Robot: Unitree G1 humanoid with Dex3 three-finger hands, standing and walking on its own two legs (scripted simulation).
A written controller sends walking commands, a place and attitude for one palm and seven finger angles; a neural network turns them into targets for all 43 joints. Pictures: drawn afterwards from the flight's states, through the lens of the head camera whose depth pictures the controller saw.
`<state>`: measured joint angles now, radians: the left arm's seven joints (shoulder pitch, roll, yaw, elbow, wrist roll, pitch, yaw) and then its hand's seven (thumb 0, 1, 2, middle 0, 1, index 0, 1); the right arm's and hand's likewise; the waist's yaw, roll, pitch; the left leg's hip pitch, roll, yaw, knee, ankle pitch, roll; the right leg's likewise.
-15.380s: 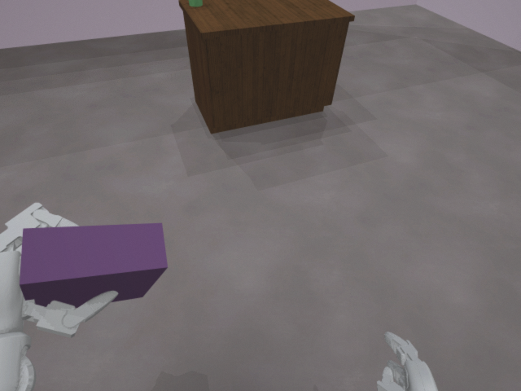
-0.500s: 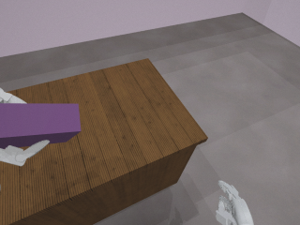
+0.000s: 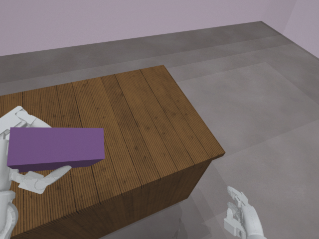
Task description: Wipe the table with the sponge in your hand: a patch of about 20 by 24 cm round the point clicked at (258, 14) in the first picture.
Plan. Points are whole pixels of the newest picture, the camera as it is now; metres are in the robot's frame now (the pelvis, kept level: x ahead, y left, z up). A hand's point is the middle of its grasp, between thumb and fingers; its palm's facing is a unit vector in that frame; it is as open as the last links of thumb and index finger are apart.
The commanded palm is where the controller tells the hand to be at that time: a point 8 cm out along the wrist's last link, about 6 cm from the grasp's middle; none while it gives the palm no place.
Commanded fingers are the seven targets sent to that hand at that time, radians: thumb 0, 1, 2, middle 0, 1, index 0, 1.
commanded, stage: come to a stop and stand still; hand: left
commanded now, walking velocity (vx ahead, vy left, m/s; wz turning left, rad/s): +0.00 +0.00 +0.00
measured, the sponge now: (72, 150) +0.24 +0.20 +0.14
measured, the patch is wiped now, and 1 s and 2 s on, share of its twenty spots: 0.00 0.00 0.00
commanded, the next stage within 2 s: look again from close up in 0.32 s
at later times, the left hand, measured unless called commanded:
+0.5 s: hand (41, 153) +0.22 +0.25 +0.15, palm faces +0.36 -0.86 -0.37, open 9.8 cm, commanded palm +0.16 +0.28 +0.17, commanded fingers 0.00 0.10 1.30 -1.20 -1.60 -1.20 -1.60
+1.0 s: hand (25, 135) +0.23 +0.27 +0.18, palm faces +0.41 -0.79 -0.46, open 9.8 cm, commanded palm +0.15 +0.28 +0.17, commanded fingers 0.00 0.10 1.30 -1.20 -1.60 -1.20 -1.60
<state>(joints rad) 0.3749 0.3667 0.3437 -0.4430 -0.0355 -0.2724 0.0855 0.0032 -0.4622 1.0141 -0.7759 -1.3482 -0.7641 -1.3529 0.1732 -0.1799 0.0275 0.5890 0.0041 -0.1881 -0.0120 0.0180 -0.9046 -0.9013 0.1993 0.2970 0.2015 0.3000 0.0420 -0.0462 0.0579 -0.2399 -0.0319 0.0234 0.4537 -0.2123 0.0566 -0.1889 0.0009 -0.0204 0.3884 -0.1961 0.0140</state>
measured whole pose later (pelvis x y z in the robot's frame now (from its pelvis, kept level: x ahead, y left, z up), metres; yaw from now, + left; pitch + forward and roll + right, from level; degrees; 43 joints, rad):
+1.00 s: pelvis -0.01 -0.01 +0.00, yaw +0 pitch -2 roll -1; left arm 0.20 0.47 0.43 -0.36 -0.04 0.05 -0.01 0.00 -0.46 1.02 -0.77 -1.35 -0.76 -1.35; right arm 0.17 -0.24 0.04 0.63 0.01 -0.12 0.00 0.02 -0.90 -0.90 0.20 0.30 0.20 0.30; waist 0.05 0.01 0.03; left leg -0.24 -0.03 0.01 0.49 -0.22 0.04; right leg -0.21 0.01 -0.01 0.48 -0.24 -0.01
